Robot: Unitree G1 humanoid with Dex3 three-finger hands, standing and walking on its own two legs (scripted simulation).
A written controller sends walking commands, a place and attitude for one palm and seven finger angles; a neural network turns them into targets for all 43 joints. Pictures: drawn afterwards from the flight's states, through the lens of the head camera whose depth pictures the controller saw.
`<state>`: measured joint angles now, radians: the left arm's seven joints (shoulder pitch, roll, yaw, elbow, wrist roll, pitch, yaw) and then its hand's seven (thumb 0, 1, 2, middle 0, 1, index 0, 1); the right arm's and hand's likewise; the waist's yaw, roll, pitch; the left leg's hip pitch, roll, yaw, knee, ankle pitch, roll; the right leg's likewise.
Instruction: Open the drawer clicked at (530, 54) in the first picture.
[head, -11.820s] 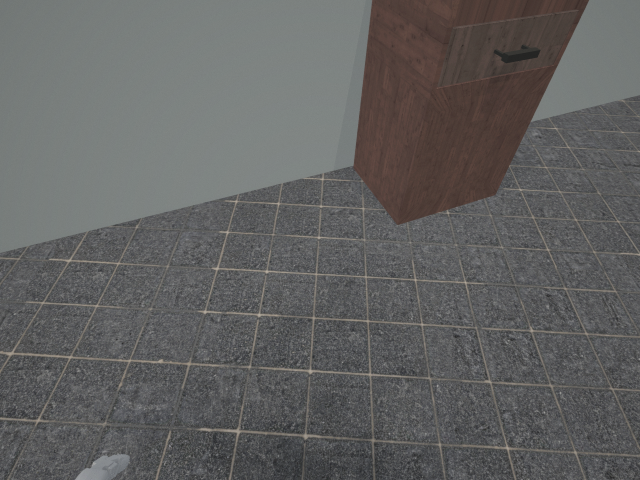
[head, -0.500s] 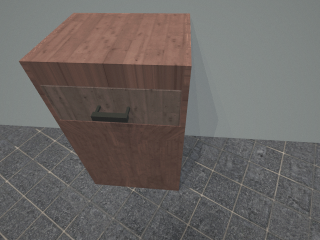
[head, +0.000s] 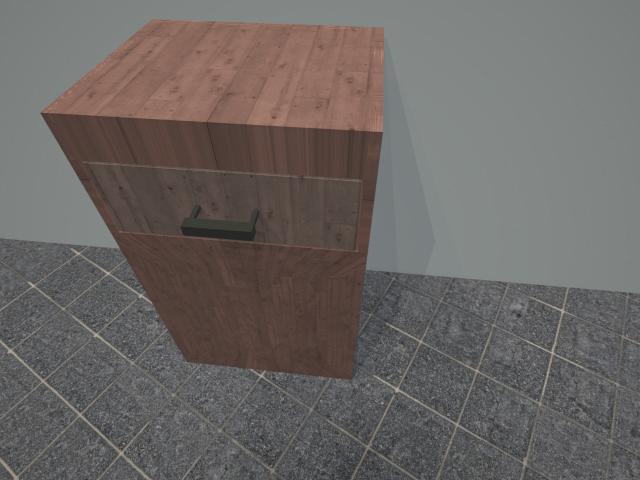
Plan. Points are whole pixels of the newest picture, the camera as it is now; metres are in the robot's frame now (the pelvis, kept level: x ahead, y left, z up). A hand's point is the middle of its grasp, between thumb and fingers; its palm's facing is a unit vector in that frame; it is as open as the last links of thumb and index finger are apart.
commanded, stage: look again from close up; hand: left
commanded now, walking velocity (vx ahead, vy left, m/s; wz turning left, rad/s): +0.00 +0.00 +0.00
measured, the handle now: (222, 220) +0.56 +0.22 -0.04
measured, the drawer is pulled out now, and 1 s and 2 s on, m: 0.00 0.00 0.00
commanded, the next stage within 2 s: shuffle to correct the standing spot in 0.32 s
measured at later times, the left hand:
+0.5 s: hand out of the picture -0.02 +0.16 -0.17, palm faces +0.05 -0.98 -0.17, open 7.4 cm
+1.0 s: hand out of the picture +0.02 +0.21 -0.18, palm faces +0.01 -0.98 -0.18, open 7.4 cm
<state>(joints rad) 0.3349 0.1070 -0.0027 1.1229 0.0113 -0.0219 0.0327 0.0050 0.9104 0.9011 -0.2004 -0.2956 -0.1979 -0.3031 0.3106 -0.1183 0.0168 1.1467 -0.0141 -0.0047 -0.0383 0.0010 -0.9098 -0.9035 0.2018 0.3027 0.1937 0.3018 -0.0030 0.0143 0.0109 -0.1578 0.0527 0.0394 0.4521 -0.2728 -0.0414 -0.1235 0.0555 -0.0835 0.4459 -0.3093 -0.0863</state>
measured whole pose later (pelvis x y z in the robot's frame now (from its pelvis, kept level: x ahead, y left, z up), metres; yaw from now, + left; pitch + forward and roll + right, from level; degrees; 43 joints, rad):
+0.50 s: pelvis +0.00 +0.01 +0.00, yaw +0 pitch -1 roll +1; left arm 0.34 0.10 0.00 1.12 0.01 -0.02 0.03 0.00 0.91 0.90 -0.20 -0.30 -0.20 -0.30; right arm 0.31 -0.11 0.02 1.15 -0.02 -0.01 -0.04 0.00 -0.91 -0.90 0.20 0.30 0.19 0.30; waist 0.01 0.01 0.01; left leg -0.16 0.04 0.05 0.45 -0.28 -0.03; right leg -0.13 0.05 -0.08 0.45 -0.31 -0.08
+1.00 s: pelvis +0.02 +0.04 +0.00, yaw -2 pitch +1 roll +1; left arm 0.30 0.12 0.02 1.11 0.02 0.01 0.04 0.01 0.91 0.90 -0.20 -0.30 -0.20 -0.30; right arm 0.31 -0.10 0.00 1.13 -0.02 -0.02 -0.06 0.01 -0.92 -0.90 0.20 0.30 0.20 0.30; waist 0.00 -0.01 0.03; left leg -0.17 0.00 0.12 0.46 -0.31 0.03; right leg -0.16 -0.01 -0.03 0.53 -0.36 -0.02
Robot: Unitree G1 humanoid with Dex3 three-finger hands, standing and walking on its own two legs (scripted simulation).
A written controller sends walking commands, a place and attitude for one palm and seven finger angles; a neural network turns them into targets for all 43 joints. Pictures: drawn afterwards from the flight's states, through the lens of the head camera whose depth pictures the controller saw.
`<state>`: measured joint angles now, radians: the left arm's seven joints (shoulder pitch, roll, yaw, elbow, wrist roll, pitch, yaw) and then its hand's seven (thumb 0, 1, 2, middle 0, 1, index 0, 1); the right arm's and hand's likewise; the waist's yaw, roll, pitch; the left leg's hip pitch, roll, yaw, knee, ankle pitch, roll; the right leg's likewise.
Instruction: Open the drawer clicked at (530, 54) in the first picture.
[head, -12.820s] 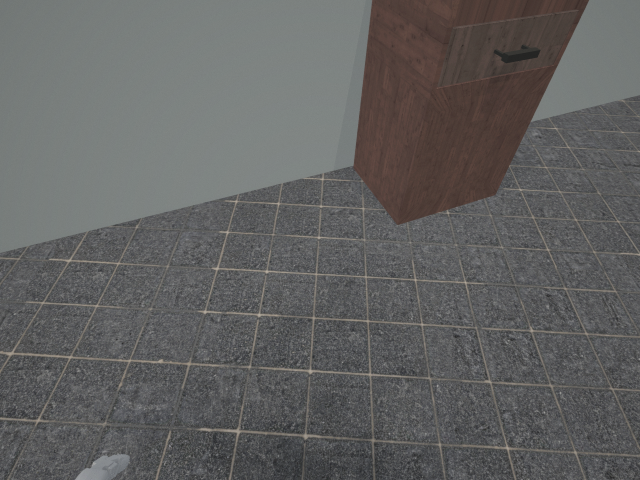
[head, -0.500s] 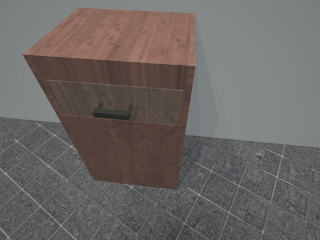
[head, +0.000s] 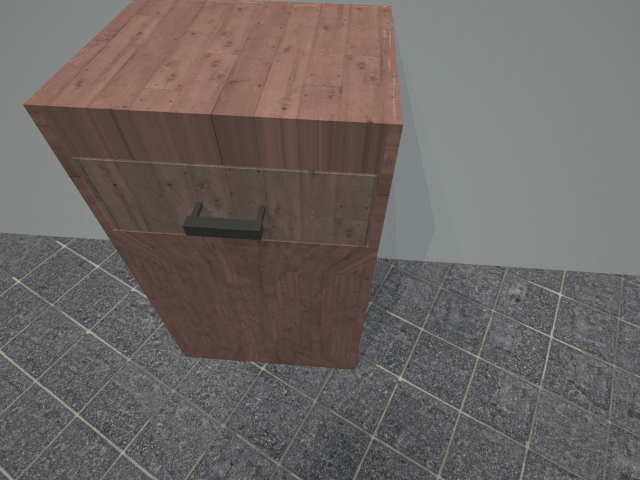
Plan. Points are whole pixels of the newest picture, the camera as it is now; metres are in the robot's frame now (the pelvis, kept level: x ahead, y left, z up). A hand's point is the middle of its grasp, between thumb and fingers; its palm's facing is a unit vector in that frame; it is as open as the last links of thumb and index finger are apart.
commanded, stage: come to a stop and stand still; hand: left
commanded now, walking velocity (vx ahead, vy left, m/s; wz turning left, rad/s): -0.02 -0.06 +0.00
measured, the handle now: (226, 218) +0.53 +0.20 -0.03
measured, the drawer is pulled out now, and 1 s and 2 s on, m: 0.00 0.00 0.00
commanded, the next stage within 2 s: look again from close up in 0.54 s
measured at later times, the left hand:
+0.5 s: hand out of the picture -0.01 +0.15 -0.17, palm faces +0.02 -0.98 -0.22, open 7.3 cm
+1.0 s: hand out of the picture -0.01 +0.14 -0.18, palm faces +0.03 -0.98 -0.18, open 7.3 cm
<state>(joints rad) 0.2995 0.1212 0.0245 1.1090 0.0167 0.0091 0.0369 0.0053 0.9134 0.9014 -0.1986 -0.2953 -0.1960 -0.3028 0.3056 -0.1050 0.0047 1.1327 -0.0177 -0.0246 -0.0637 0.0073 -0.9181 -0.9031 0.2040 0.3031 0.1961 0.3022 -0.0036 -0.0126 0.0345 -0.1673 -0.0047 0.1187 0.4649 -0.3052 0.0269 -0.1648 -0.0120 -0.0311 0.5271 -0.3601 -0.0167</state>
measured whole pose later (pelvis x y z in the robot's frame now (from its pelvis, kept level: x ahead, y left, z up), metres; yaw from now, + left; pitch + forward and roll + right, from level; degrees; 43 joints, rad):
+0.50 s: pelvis -0.03 -0.03 +0.00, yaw +1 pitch -1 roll +0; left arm 0.29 0.15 -0.01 1.05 0.01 -0.02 0.04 0.01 0.93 0.90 -0.20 -0.30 -0.20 -0.30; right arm 0.29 -0.16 0.01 1.07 -0.02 0.00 -0.02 0.00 -0.92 -0.90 0.20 0.30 0.19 0.30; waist -0.02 0.02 0.01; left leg -0.22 0.05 0.06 0.53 -0.29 -0.02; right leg -0.17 0.04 -0.07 0.51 -0.32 -0.07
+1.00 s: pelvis -0.01 -0.02 +0.00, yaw +0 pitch +0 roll +1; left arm 0.31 0.14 -0.01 1.10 0.01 -0.02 0.03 0.01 0.91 0.90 -0.20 -0.30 -0.20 -0.30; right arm 0.27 -0.14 0.02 1.13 -0.01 -0.01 -0.03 0.01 -0.92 -0.90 0.20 0.30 0.20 0.30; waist 0.00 -0.01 0.02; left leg -0.18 0.03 0.08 0.49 -0.30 -0.01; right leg -0.14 0.03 -0.06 0.48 -0.34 -0.05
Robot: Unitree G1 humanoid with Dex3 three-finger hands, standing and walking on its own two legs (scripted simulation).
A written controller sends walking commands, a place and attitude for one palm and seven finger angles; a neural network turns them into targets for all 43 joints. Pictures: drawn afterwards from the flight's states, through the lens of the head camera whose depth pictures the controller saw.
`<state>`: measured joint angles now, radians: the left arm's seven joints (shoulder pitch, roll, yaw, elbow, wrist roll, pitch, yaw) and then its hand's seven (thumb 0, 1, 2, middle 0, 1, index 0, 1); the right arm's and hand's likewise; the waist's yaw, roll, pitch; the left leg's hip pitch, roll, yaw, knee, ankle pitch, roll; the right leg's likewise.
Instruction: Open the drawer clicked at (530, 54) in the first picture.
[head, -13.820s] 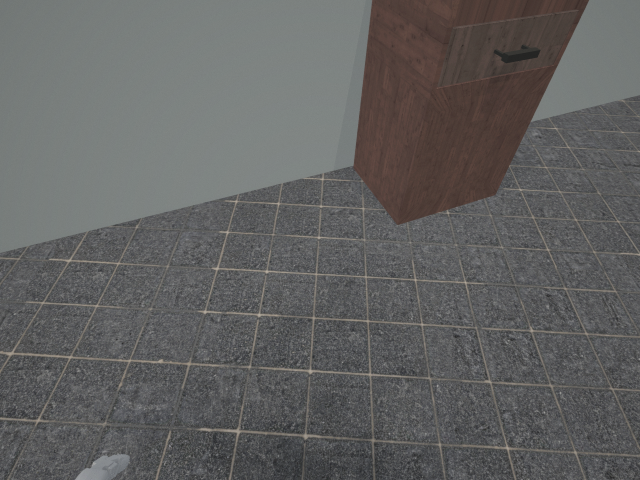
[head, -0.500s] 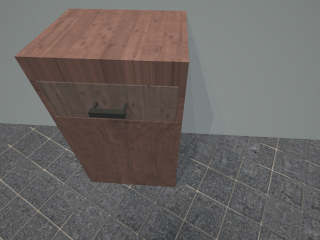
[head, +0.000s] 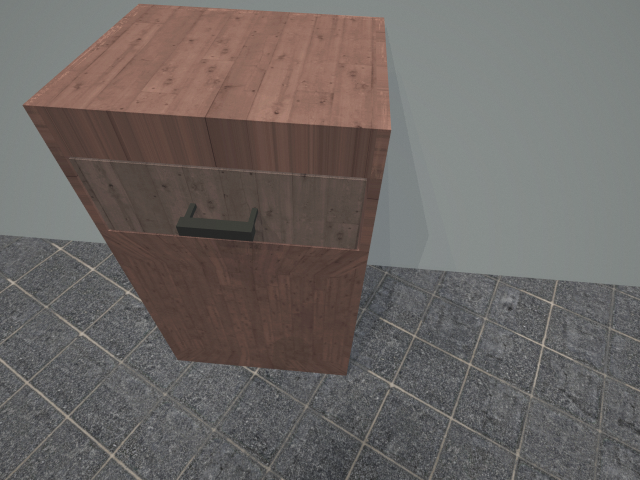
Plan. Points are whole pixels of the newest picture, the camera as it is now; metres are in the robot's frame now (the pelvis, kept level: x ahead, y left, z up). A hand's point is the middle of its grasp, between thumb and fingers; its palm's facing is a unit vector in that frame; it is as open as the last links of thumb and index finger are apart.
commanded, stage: look again from close up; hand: left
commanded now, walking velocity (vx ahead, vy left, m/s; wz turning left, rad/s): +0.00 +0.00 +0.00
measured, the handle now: (219, 220) +0.54 +0.22 -0.03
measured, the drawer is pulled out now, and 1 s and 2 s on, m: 0.00 0.00 0.00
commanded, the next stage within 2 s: raise the hand with hooked fingers in 0.12 s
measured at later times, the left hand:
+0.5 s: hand (175, 410) +0.21 +0.19 -0.03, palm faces -0.02 -0.46 -0.89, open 7.8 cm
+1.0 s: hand (152, 402) +0.21 +0.22 +0.00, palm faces +0.04 -0.12 -0.99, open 10.7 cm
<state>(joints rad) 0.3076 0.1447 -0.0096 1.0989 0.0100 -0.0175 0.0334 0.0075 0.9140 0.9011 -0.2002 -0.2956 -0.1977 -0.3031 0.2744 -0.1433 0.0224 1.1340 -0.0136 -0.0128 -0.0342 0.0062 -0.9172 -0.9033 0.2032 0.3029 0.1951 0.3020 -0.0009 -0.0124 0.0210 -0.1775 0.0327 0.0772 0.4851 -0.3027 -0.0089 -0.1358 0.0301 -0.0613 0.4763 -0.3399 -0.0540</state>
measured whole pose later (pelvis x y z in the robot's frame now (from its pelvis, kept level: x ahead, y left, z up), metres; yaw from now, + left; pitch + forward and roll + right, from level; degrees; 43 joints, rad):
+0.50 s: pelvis -0.03 +0.01 -0.02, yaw -1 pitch +8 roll +2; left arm 0.28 0.26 -0.10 0.08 0.70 0.04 0.33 0.02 0.79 0.84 -0.20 -0.39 -0.20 -0.39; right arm 0.14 -0.26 -0.04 0.69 -0.03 -0.12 -0.02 0.01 -0.91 -0.90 0.20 0.30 0.20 0.30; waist 0.01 0.06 -0.12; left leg -0.47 0.01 0.11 0.66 -0.33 0.01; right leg -0.48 -0.01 -0.03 0.73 -0.40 -0.04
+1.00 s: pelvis -0.06 +0.00 -0.03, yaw +0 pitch +7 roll +2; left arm 0.12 0.34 -0.11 0.09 0.99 0.09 0.31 0.00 0.18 0.60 -0.27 -0.76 -0.27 -0.76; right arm 0.12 -0.18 0.04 0.60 -0.03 0.13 -0.02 0.01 -0.90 -0.90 0.21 0.30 0.20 0.30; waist 0.05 0.06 -0.08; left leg -0.53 0.03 0.07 0.74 -0.32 0.00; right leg -0.52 0.01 -0.06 0.79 -0.39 -0.06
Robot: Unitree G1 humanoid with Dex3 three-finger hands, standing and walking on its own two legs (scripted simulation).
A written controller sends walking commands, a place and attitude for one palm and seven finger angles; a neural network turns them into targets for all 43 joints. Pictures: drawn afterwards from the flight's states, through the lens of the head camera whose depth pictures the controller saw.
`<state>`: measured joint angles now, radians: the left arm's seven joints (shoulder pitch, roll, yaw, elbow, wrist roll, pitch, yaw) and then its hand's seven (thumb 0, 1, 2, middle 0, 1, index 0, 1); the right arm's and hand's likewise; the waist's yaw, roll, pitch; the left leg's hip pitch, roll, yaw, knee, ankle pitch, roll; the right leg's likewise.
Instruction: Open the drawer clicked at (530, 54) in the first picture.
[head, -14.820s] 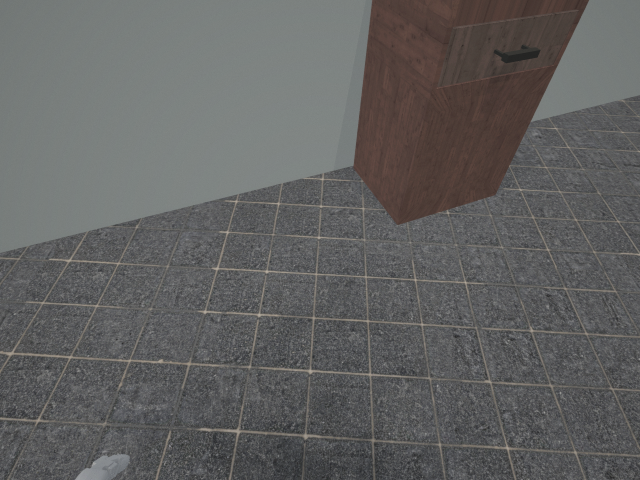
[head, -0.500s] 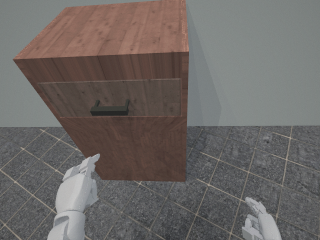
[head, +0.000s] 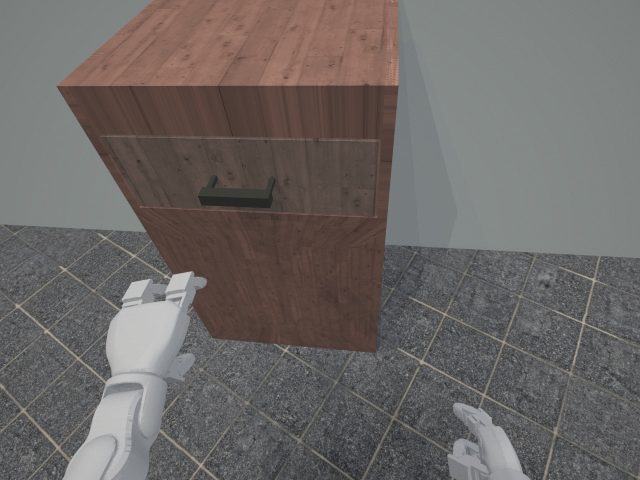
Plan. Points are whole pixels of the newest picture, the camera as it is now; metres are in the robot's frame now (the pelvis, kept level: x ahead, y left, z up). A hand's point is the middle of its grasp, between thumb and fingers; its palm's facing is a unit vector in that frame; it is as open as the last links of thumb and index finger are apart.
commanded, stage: raise the hand with hooked fingers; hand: left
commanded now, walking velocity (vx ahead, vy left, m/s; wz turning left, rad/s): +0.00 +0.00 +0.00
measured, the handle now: (238, 189) +0.60 +0.22 -0.01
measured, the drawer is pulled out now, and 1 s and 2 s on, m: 0.00 0.00 0.00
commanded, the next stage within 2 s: move the hooked fingers above the handle in 1.12 s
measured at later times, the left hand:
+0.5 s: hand (130, 291) +0.31 +0.27 +0.08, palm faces +0.08 -0.09 -0.99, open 13.4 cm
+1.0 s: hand (120, 279) +0.31 +0.27 +0.10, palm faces -0.02 -0.10 -0.99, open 13.8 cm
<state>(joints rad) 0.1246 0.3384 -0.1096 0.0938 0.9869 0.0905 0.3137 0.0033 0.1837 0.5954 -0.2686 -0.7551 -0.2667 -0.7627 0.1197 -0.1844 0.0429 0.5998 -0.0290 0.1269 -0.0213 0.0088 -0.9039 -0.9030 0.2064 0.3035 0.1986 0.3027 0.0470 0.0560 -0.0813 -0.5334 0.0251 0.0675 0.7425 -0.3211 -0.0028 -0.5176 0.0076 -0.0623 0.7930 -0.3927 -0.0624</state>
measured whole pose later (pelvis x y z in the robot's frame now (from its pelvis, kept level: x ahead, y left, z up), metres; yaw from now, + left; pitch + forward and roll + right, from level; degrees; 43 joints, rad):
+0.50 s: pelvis +0.02 +0.04 +0.02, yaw +0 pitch +4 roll +0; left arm 0.03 0.42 -0.09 0.03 0.98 0.07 0.19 0.00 -0.38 0.35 -0.31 -1.13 -0.31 -1.13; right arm 0.08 -0.23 -0.01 0.61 -0.01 0.14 -0.02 0.01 -0.91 -0.90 0.20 0.30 0.19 0.30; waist 0.07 0.07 -0.05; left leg -0.36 -0.01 0.08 0.59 -0.29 0.05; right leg -0.33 -0.02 -0.04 0.60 -0.34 0.00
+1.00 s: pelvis +0.02 +0.04 +0.03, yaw +1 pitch +3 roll +0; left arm -0.05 0.49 -0.03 0.04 0.91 -0.09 0.04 0.00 -0.49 0.30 -0.32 -1.20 -0.32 -1.20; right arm 0.15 -0.26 -0.02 0.64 -0.01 0.17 -0.01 0.01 -0.91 -0.90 0.20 0.30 0.20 0.30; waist 0.07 0.08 0.01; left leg -0.30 -0.02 0.06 0.47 -0.22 0.05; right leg -0.25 -0.02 -0.06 0.47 -0.26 -0.01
